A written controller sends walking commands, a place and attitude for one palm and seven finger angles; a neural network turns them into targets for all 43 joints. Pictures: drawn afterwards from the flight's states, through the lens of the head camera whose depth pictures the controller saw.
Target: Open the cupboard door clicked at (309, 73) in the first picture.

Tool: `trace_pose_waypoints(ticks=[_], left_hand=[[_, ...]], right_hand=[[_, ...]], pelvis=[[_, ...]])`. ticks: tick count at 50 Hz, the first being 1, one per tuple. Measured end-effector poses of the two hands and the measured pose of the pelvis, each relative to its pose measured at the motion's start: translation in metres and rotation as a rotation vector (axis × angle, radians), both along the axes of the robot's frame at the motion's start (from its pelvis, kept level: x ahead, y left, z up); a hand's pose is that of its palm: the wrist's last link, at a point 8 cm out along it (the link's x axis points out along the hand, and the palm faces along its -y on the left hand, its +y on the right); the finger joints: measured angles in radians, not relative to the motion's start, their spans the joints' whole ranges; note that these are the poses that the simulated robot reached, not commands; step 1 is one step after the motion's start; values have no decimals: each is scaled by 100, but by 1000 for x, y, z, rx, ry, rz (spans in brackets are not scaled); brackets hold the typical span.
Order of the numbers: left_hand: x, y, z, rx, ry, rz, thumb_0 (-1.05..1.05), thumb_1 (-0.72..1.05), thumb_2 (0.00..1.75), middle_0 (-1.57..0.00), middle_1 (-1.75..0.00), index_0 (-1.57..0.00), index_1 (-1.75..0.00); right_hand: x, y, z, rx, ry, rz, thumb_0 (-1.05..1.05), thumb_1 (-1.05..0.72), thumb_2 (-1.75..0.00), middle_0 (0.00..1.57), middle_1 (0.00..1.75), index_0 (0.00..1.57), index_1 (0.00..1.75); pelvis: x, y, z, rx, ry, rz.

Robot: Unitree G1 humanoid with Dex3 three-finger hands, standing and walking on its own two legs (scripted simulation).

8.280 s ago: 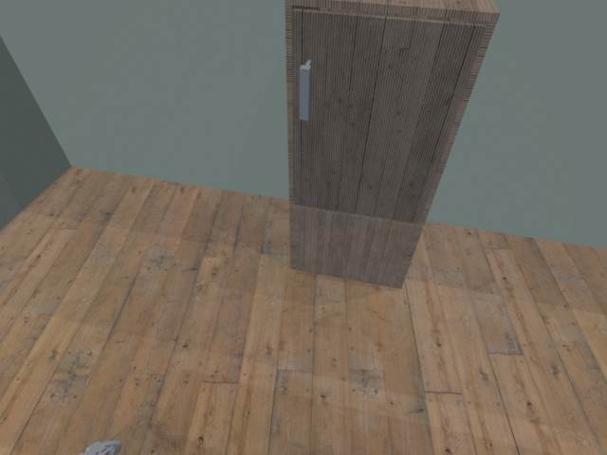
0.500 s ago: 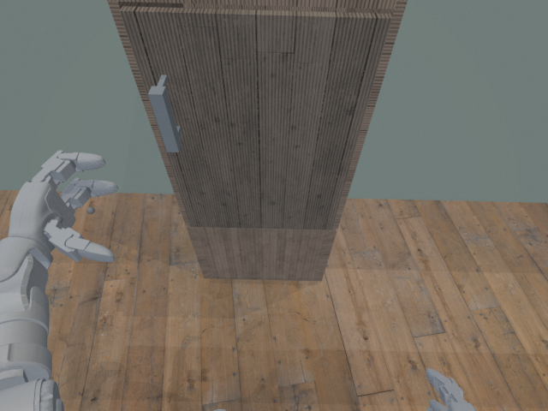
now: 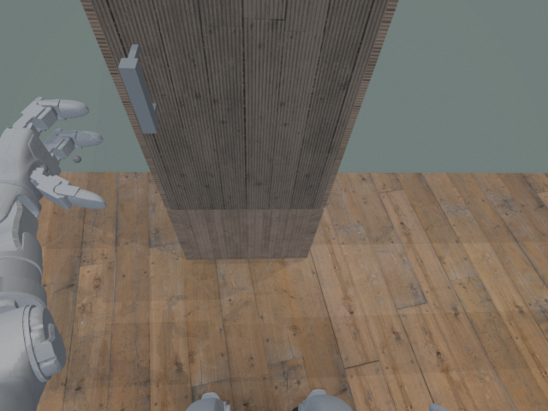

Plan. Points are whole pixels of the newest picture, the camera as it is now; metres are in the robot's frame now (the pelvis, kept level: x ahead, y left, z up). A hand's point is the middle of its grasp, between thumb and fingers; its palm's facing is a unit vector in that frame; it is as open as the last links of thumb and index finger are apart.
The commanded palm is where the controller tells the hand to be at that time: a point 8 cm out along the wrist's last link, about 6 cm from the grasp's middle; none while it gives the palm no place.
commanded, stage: move the hooked fingers beside the handle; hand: left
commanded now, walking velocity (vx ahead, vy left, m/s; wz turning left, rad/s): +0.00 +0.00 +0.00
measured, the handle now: (142, 90) +0.60 +0.21 +0.09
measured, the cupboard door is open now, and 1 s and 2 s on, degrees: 0 0 0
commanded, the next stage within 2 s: slide the fingers in behind the handle in 1.52 s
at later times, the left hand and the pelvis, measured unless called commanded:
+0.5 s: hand (97, 121) +0.51 +0.25 +0.10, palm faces +0.01 -1.00 -0.03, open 14.0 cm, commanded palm +0.49 +0.31 +0.09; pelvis +0.00 +0.00 -0.01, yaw -1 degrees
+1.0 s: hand (103, 111) +0.55 +0.26 +0.09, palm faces +0.00 -1.00 -0.01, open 14.0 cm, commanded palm +0.53 +0.31 +0.09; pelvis +0.01 +0.01 -0.01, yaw -2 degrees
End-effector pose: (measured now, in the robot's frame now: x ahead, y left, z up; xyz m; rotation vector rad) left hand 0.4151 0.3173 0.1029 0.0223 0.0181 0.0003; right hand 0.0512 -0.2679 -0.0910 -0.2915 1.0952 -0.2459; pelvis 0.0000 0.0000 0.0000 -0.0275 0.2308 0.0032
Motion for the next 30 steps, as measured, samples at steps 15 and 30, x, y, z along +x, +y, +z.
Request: trace_pose_waypoints(ticks=[15,30], left_hand=[[45,-9,0,6,-10,-7,-2,-50,30,-30,-120,-30,-120],[80,-1,7,-3,4,22,-2,-50,30,-30,-120,-30,-120]], right_hand=[[-39,4,-6,-8,152,-60,0,-91,-90,20,30,20,30],[-77,6,-4,-9,279,-130,0,-91,-90,20,30,20,30]], pelvis=[[1,5,-6,-11,57,-3],[3,3,-10,-20,104,-17]])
